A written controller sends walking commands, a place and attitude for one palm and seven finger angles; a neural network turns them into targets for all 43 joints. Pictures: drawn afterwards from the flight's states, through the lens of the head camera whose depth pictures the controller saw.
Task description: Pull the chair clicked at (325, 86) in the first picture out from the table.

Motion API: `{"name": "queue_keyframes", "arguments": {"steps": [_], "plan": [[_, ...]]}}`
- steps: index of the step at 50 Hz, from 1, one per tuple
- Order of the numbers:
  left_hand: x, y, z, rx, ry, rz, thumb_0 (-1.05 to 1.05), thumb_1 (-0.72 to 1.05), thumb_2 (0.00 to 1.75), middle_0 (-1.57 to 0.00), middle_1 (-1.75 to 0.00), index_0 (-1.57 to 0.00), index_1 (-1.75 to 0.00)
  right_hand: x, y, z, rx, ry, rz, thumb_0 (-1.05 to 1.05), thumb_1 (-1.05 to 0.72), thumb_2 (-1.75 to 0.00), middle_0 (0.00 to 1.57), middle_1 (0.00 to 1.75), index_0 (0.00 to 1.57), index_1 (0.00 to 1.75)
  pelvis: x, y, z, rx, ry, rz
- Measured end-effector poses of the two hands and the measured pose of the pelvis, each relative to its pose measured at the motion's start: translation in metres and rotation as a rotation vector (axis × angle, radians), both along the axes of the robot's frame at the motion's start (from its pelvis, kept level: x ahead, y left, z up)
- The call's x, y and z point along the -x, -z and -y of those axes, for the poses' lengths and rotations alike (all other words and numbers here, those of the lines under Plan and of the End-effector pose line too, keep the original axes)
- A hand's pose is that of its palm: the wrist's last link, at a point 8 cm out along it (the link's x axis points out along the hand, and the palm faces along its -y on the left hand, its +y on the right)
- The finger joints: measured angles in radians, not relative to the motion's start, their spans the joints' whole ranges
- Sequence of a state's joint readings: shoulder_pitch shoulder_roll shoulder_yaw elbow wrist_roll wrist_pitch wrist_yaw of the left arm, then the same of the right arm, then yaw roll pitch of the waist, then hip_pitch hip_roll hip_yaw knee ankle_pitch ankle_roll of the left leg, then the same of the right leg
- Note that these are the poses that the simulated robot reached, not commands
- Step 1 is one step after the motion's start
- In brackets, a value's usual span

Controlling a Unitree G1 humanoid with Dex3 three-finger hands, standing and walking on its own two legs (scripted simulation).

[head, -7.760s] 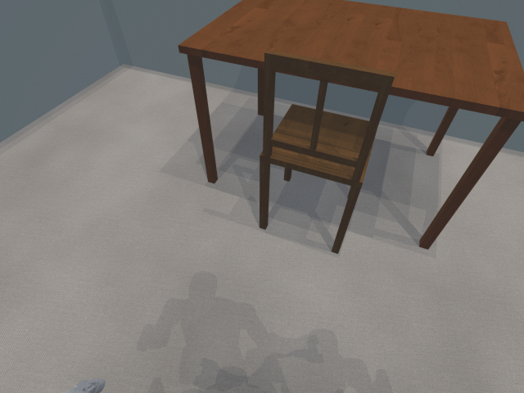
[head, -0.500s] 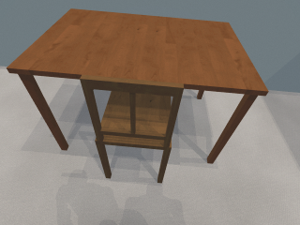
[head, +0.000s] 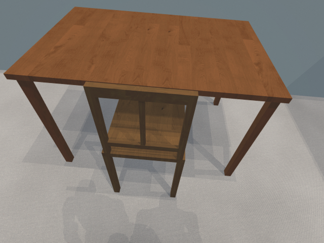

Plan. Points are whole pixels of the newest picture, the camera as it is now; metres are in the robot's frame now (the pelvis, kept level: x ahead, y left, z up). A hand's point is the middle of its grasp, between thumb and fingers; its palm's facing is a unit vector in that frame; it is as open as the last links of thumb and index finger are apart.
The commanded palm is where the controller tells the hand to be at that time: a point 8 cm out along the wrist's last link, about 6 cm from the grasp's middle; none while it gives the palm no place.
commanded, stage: look again from close up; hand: left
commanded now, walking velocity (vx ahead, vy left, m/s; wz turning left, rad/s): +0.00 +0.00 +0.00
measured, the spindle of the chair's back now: (142, 124) +0.54 +0.10 -0.10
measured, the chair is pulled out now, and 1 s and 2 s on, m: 0.00 0.00 0.00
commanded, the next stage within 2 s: shuffle to correct the standing spot in 1.96 s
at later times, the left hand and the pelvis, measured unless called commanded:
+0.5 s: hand out of the picture -0.01 +0.15 -0.18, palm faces +0.03 -0.99 -0.13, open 7.4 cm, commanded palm none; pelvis +0.01 +0.00 +0.00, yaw +0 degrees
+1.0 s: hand out of the picture -0.02 +0.15 -0.18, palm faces +0.03 -0.99 -0.13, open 7.4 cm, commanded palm none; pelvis +0.02 +0.01 +0.00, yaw -1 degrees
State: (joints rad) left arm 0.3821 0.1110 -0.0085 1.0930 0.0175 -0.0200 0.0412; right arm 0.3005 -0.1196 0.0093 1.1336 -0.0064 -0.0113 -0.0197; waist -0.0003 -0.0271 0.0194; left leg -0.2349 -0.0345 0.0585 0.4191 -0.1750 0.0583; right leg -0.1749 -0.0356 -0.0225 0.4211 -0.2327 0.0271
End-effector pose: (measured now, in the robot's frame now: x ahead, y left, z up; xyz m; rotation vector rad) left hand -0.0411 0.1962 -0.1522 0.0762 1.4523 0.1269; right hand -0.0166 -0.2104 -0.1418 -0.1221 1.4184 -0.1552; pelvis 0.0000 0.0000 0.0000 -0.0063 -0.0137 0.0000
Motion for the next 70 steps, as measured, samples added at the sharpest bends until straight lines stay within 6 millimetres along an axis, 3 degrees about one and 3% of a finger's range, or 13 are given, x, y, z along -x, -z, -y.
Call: {"name": "queue_keyframes", "arguments": {"steps": [24,51,70], "plan": [[-0.022,0.001,-0.002,0.001,0.009,0.022,0.00,0.91,0.90,-0.20,-0.30,-0.20,-0.30,-0.013,-0.001,-0.002,0.006,0.002,0.007,0.01,-0.92,-0.90,0.20,0.30,0.20,0.30,-0.014,-0.001,-0.002,-0.002,0.006,0.009],[-0.016,0.000,-0.007,0.002,0.006,-0.016,0.00,0.91,0.90,-0.20,-0.30,-0.20,-0.30,-0.012,0.000,-0.011,-0.003,0.011,-0.006,0.01,-0.92,-0.90,0.20,0.30,0.20,0.30,-0.020,-0.001,-0.008,-0.006,0.011,0.003],[-0.025,-0.001,-0.005,-0.001,0.010,-0.021,0.00,0.91,0.90,-0.20,-0.30,-0.20,-0.30,-0.018,0.001,-0.009,-0.004,0.018,-0.010,0.01,-0.92,-0.90,0.20,0.30,0.20,0.30,-0.027,-0.001,-0.006,-0.009,0.017,-0.003]]}}
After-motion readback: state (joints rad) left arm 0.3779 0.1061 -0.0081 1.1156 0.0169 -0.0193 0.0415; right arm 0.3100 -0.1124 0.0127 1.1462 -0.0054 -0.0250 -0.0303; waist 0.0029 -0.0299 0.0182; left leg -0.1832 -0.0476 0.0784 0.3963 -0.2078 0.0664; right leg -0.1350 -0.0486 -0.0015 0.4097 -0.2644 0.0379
